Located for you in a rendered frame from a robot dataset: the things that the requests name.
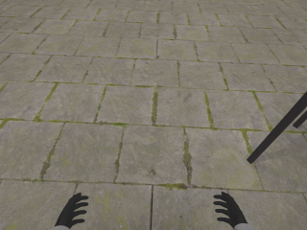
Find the robot right hand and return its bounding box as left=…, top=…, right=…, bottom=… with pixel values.
left=213, top=192, right=248, bottom=229

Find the robot left hand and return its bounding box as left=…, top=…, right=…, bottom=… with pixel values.
left=55, top=193, right=89, bottom=229

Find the table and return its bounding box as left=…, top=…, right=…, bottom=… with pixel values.
left=247, top=91, right=307, bottom=164

